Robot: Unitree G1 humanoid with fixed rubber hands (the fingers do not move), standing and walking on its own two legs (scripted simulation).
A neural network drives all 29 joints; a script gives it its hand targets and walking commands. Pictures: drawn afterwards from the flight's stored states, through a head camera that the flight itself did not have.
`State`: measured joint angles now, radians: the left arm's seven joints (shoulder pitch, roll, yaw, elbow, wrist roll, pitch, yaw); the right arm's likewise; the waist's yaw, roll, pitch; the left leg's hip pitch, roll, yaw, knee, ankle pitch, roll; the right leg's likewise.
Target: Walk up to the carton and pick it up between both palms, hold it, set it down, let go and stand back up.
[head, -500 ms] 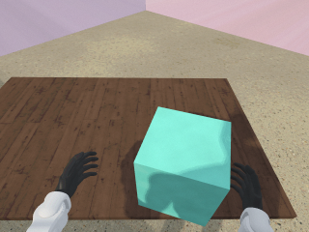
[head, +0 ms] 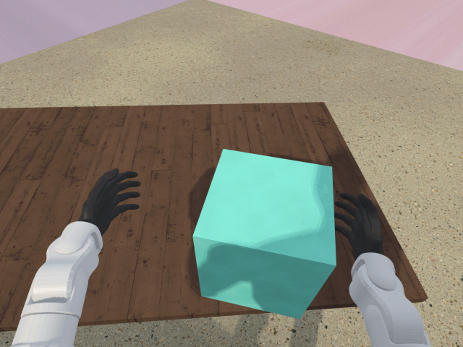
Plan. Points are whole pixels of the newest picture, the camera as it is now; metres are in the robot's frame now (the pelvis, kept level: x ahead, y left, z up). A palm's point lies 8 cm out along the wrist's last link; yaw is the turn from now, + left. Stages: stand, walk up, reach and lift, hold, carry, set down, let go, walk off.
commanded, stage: reach and lift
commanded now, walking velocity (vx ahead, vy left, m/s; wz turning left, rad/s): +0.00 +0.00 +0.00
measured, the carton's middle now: (262, 235) +0.34 -0.05 -0.02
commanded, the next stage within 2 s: none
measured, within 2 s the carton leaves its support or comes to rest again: neither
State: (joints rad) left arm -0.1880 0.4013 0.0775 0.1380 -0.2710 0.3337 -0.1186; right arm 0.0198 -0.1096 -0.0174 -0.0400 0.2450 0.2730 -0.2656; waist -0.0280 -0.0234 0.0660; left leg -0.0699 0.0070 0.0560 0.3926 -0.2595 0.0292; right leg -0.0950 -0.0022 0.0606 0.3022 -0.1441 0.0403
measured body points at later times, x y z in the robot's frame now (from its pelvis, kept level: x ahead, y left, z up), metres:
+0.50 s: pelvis -0.01 +0.00 +0.00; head +0.02 +0.01 +0.45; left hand +0.42 +0.19 +0.13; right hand +0.34 -0.23 +0.11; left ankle -0.02 +0.09 -0.75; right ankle +0.02 -0.15 -0.75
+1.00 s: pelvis -0.01 +0.00 +0.00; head +0.02 +0.02 +0.45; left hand +0.44 +0.18 +0.12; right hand +0.36 -0.22 +0.12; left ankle -0.02 +0.09 -0.75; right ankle +0.02 -0.15 -0.75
